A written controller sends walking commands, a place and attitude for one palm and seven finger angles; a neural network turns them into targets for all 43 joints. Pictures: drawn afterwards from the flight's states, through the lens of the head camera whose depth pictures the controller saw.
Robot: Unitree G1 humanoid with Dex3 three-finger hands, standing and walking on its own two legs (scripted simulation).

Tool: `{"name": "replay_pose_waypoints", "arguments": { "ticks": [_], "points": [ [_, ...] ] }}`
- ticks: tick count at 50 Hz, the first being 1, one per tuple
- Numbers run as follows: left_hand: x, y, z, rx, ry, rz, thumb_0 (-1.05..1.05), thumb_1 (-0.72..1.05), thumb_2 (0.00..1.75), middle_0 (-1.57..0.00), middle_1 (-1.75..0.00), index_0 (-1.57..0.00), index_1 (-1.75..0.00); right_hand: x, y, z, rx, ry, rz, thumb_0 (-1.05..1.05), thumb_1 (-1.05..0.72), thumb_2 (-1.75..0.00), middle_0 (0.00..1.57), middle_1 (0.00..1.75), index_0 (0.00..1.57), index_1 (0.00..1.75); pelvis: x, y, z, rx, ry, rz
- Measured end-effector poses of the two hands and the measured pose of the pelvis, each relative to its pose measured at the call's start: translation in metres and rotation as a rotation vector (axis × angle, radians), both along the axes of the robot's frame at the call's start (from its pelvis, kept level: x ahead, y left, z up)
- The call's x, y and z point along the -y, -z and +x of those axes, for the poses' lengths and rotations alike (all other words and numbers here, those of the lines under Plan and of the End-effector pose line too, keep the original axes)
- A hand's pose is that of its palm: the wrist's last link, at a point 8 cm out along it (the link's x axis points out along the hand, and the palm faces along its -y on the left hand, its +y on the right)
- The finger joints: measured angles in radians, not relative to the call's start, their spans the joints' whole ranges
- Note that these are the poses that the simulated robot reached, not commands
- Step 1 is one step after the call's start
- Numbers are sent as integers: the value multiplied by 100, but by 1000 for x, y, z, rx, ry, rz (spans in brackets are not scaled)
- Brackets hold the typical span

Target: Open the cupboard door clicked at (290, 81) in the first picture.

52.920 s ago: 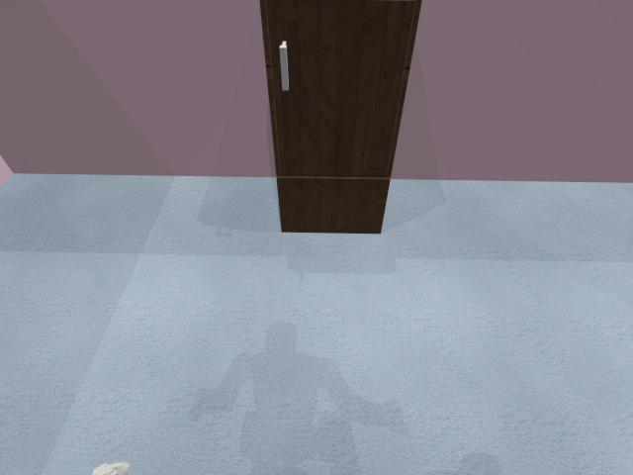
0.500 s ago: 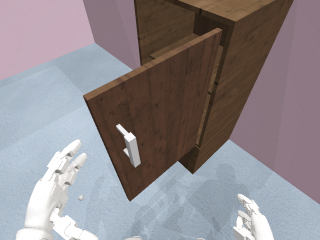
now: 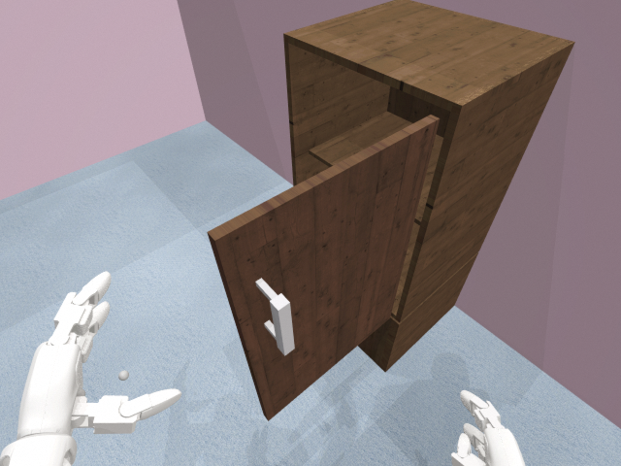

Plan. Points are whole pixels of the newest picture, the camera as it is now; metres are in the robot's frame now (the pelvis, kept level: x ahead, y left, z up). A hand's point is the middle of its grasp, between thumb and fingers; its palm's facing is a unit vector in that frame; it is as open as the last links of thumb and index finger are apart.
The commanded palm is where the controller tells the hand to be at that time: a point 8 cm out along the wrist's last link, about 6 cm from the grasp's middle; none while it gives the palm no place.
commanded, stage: draw the hand back to the body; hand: left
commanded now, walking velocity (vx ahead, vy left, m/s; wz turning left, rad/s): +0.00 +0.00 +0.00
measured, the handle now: (275, 317) +0.32 +0.09 +0.01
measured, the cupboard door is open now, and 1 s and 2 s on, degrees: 89 89 89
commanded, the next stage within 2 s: step back with the hand held close in 0.78 s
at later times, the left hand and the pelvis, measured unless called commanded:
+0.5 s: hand (59, 322) +0.19 +0.26 +0.17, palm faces +0.46 -0.79 -0.40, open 8.1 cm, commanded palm +0.15 +0.29 +0.18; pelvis +0.01 +0.00 +0.02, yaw -1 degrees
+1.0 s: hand (70, 330) +0.19 +0.24 +0.18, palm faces +0.44 -0.79 -0.42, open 7.4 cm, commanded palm +0.14 +0.28 +0.19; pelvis -0.01 -0.02 +0.02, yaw -2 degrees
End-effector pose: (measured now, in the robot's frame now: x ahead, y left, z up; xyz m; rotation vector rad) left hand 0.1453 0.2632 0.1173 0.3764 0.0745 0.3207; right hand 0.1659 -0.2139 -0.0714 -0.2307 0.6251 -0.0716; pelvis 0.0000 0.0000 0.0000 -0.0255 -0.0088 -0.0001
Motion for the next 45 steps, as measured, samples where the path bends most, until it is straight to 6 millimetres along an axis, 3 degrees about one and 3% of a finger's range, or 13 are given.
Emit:
{"name": "replay_pose_waypoints", "arguments": {
  "ticks": [11, 22, 31, 45],
  "points": [
    [-19, -38, 8, 96, -36, 71, 0, 29, 63, -18, -31, -19, -30, -5, -11, 14, -6, -27, 7, 1, -90, -89, 21, 30, 20, 30, -5, -12, 9, 53, 12, 6],
    [-34, -70, 7, 207, -89, 131, 1, 67, 80, -20, -31, -20, -30, 2, -14, 18, -14, -25, 7, 1, -90, -89, 21, 30, 20, 30, 1, -16, 7, 79, 19, 6],
    [-24, -66, 4, 199, -81, 104, 2, 85, 87, -20, -31, -20, -30, 13, -11, 7, -34, -3, 8, 1, -90, -89, 21, 30, 20, 30, 6, -16, 2, 89, 23, 9],
    [-14, -69, -5, 210, -74, 119, 2, 89, 89, -20, -31, -21, -30, 23, -7, -9, -39, 17, 17, 1, -90, -89, 21, 30, 20, 29, 15, -17, -8, 101, 26, 11]
  ]
}}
